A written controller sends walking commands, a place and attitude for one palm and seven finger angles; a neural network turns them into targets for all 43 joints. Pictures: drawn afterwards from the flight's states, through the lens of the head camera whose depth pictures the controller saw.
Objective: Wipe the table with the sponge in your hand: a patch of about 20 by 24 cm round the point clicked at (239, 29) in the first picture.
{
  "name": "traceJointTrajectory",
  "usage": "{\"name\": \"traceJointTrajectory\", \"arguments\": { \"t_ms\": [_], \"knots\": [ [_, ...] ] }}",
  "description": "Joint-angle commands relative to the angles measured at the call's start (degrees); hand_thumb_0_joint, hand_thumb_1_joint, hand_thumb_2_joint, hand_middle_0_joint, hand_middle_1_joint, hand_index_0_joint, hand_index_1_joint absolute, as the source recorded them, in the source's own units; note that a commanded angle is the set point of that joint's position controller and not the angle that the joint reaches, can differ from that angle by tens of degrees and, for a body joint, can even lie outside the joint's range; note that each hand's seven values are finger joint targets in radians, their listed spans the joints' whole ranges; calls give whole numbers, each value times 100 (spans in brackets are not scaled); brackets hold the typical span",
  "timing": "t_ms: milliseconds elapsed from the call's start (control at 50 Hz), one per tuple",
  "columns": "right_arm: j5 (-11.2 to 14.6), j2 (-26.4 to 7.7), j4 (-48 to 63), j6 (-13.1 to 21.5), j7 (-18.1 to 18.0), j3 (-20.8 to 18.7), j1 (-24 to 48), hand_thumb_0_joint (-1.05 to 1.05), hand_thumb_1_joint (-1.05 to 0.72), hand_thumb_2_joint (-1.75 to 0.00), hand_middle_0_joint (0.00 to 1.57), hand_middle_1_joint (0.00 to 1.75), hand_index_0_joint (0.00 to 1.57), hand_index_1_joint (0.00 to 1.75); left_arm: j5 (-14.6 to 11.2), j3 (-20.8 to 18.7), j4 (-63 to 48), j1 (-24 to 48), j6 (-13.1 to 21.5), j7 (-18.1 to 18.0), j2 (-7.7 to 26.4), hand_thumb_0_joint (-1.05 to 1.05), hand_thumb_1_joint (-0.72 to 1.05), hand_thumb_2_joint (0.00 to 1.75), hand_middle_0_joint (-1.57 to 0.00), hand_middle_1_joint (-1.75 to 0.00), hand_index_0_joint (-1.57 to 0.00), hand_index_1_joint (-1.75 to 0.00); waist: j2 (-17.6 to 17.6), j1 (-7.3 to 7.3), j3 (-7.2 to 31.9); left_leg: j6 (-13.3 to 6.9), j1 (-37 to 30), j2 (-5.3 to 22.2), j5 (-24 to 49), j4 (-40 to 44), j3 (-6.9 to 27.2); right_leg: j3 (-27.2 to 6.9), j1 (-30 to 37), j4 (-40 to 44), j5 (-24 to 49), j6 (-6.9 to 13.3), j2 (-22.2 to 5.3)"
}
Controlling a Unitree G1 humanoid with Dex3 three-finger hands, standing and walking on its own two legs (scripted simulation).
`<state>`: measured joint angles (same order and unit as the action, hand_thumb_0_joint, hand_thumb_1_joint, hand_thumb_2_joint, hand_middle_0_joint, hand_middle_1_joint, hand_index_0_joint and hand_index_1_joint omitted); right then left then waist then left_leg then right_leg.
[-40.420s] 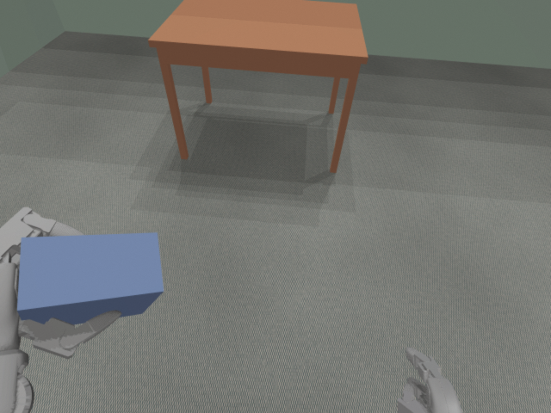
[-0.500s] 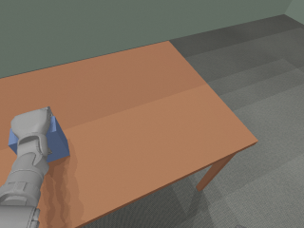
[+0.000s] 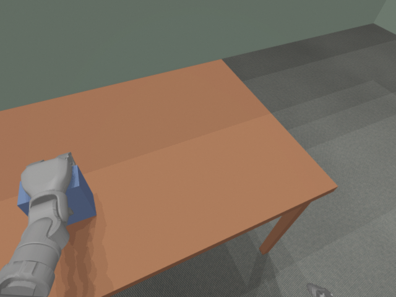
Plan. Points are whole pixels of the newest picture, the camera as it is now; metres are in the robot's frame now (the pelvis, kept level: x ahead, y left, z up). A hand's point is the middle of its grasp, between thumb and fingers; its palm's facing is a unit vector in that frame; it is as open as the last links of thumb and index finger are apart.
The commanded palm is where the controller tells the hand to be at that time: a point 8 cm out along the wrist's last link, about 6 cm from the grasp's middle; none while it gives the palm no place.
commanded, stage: wipe back along the first lane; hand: left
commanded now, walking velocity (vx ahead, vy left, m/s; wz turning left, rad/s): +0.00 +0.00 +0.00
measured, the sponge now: (64, 204) +0.32 +0.34 -0.05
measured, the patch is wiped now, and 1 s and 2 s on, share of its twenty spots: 1.00 1.00 1.00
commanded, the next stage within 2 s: lift the sponge slowly off the table in 0.88 s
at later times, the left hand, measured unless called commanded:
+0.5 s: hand (60, 216) +0.27 +0.30 +0.00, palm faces -0.04 -0.05 -1.00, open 10.8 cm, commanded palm +0.23 +0.28 +0.03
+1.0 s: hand (67, 236) +0.23 +0.27 +0.00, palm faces -0.04 -0.06 -1.00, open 10.8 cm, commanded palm +0.19 +0.25 +0.03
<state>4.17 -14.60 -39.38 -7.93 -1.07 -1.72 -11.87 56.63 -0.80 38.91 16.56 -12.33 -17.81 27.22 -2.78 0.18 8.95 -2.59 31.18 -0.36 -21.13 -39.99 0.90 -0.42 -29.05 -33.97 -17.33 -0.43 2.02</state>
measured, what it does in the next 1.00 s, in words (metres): stands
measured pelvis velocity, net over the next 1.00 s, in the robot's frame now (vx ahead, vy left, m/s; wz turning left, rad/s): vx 0.00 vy -0.01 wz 0.01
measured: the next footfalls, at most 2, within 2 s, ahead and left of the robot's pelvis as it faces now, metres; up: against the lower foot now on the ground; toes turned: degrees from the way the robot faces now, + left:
none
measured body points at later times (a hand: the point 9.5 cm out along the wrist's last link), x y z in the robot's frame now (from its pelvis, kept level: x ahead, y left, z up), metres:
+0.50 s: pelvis +0.01 +0.00 +0.00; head +0.02 +0.00 +0.45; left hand +0.27 +0.30 +0.05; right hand +0.21 -0.22 -0.09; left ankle -0.02 +0.09 -0.72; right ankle -0.01 -0.14 -0.72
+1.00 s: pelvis +0.00 -0.01 +0.00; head +0.00 -0.03 +0.45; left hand +0.23 +0.27 +0.05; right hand +0.21 -0.23 -0.09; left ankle -0.02 +0.09 -0.72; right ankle -0.01 -0.14 -0.72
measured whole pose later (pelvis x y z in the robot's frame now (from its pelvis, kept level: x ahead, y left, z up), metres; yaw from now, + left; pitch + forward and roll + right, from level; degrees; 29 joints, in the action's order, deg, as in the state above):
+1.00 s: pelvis +0.00 -0.01 +0.00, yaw +1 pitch +6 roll -1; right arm 3.7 -13.8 -36.8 -5.6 -1.0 -0.3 -6.1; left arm 57.3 6.7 14.6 -5.4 -20.5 -17.9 19.5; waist -3.4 4.3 7.4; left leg -1.9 22.2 -1.0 -20.5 -37.2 1.0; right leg -0.4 -21.4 -34.1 -18.3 0.3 1.4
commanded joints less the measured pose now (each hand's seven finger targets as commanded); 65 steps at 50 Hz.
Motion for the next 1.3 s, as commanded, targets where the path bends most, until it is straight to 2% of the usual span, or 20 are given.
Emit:
{"name": "traceJointTrajectory", "arguments": {
  "t_ms": [0, 160, 220, 260, 320, 360, 380, 460, 520, 560, 620, 800, 920, 960, 1000, 1040, 1060, 1120, 1260, 1280],
  "knots": [
    [-17, -842, 811, 296, -6, -254, 504, 0, -90, -90, 20, 30, 20, 30, -103, 29, -668, -172, -163, 227, 521, 0, 10, 130, -120, -160, -120, -160, 330, 166, 1152, 36, -945, 25, 2462, 437, 177, 155, 943, 168, 2213, 452, 97],
    [11, -794, 941, 355, 0, -168, 857, 0, -90, -90, 20, 30, 20, 30, -124, 141, -1357, -530, -466, 313, 381, 0, 10, 130, -120, -160, -120, -160, 199, 250, 790, 81, -1078, 15, 2384, 619, 292, 139, 944, 235, 1882, 496, 111],
    [8, -743, 982, 375, 1, -165, 866, 0, -90, -90, 20, 30, 20, 30, -48, 438, -1424, -562, -538, 345, 91, 0, 10, 130, -120, -160, -120, -160, 224, 214, 676, 98, -1180, 29, 2316, 627, 316, 216, 810, 240, 1682, 498, 123],
    [-1, -747, 1003, 396, -3, -160, 943, 0, -90, -90, 20, 30, 20, 30, -92, 200, -1643, -735, -516, 342, 278, 0, 10, 130, -120, -160, -120, -160, 164, 304, 857, 107, -1254, 13, 2450, 630, 318, 127, 1013, 237, 1899, 520, 114],
    [-14, -702, 1060, 433, 19, -140, 972, 0, -90, -90, 20, 30, 20, 30, -94, 411, -1771, -1152, -499, 355, -6, 0, 10, 130, -120, -160, -120, -160, 321, 305, 883, 127, -1279, 13, 2648, 580, 308, 159, 1064, 181, 2157, 492, 100],
    [-18, -709, 1059, 447, 30, -141, 1046, 0, -90, -90, 20, 30, 20, 30, -95, 267, -1924, -1258, -505, 319, 93, 0, 10, 130, -120, -160, -120, -160, 218, 345, 862, 153, -1313, 35, 2760, 606, 353, 121, 1081, 169, 2146, 507, 105],
    [-32, -683, 1102, 450, 33, -134, 1055, 0, -90, -90, 20, 30, 20, 30, -81, 544, -2022, -1257, -518, 319, -168, 0, 10, 130, -120, -160, -120, -160, 184, 298, 798, 139, -1346, 30, 2678, 587, 335, 170, 1003, 181, 2066, 493, 115],
    [-41, -687, 1101, 451, 42, -139, 1189, 0, -90, -90, 20, 30, 20, 30, -62, 512, -2209, -1303, -625, 249, -198, 0, 10, 130, -120, -160, -120, -160, 305, 317, 631, 161, -1331, 52, 2515, 652, 396, 143, 929, 208, 1861, 511, 123],
    [-42, -643, 1150, 462, 37, -123, 1261, 0, -90, -90, 20, 30, 20, 30, -58, 852, -2286, -1346, -728, 240, -520, 0, 10, 130, -120, -160, -120, -160, 405, 300, 558, 126, -1319, 44, 2254, 678, 372, 190, 890, 218, 1665, 501, 117],
    [-49, -686, 1113, 463, 16, -123, 1294, 0, -90, -90, 20, 30, 20, 30, -47, 496, -2342, -1478, -751, 204, -173, 0, 10, 130, -120, -160, -120, -160, 355, 384, 655, 140, -1305, 19, 2218, 703, 390, 86, 1029, 220, 1728, 536, 120],
    [-41, -620, 1144, 479, 13, -96, 1362, 0, -90, -90, 20, 30, 20, 30, -57, 842, -2402, -1679, -796, 232, -521, 0, 10, 130, -120, -160, -120, -160, 444, 365, 599, 113, -1305, 3, 2131, 708, 346, 124, 1029, 224, 1696, 509, 101],
    [-49, -582, 1196, 538, 16, -69, 1482, 0, -90, -90, 20, 30, 20, 30, -92, 770, -2676, -2239, -813, 260, -453, 0, 10, 130, -120, -160, -120, -160, 426, 484, 504, 69, -1242, -45, 1897, 770, 309, 29, 1217, 272, 1674, 528, 79],
    [-67, -580, 1189, 551, -2, -66, 1520, 0, -90, -90, 20, 30, 20, 30, -60, 821, -2753, -2183, -802, 234, -514, 0, 10, 130, -120, -160, -120, -160, 485, 442, 280, 66, -1171, -61, 1708, 810, 294, -12, 1123, 309, 1572, 524, 95],
    [-74, -627, 1116, 540, -36, -90, 1485, 0, -90, -90, 20, 30, 20, 30, -54, 520, -2726, -1941, -802, 190, -217, 0, 10, 130, -120, -160, -120, -160, 545, 441, 237, 65, -1136, -75, 1522, 843, 289, -114, 1110, 377, 1462, 535, 107],
    [-74, -595, 1141, 551, -59, -74, 1507, 0, -90, -90, 20, 30, 20, 30, -43, 569, -2827, -1864, -788, 186, -242, 0, 10, 130, -120, -160, -120, -160, 541, 437, 361, 44, -1191, -101, 1548, 832, 269, -94, 1206, 373, 1567, 518, 78],
    [-80, -577, 1152, 578, -73, -92, 1559, 0, -90, -90, 20, 30, 20, 30, -62, 489, -2964, -2042, -744, 181, -180, 0, 10, 130, -120, -160, -120, -160, 413, 503, 523, 39, -1291, -125, 1688, 826, 216, -143, 1388, 385, 1837, 515, 43],
    [-86, -603, 1122, 573, -89, -98, 1564, 0, -90, -90, 20, 30, 20, 30, -72, 235, -3044, -1992, -723, 161, 78, 0, 10, 130, -120, -160, -120, -160, 332, 534, 599, 48, -1316, -132, 1710, 845, 251, -224, 1448, 399, 1855, 534, 62],
    [-99, -578, 1099, 588, -110, -95, 1565, 0, -90, -90, 20, 30, 20, 30, -51, 392, -3077, -1827, -684, 177, -56, 0, 10, 130, -120, -160, -120, -160, 409, 445, 461, 33, -1344, -134, 1684, 858, 208, -172, 1404, 449, 1894, 500, 47],
    [-125, -595, 1030, 623, -170, -107, 1663, 0, -90, -90, 20, 30, 20, 30, -40, 94, -3397, -1429, -575, 183, 305, 0, 10, 130, -120, -160, -120, -160, 144, 493, 463, 18, -1566, -148, 1637, 995, 239, -244, 1480, 622, 1627, 520, 71],
    [-122, -558, 1078, 640, -178, -112, 1639, 0, -90, -90, 20, 30, 20, 30, -46, 226, -3389, -1494, -563, 189, 154, 0, 10, 130, -120, -160, -120, -160, 128, 493, 441, 2, -1555, -150, 1614, 992, 215, -168, 1489, 610, 1570, 510, 66]
  ]
}}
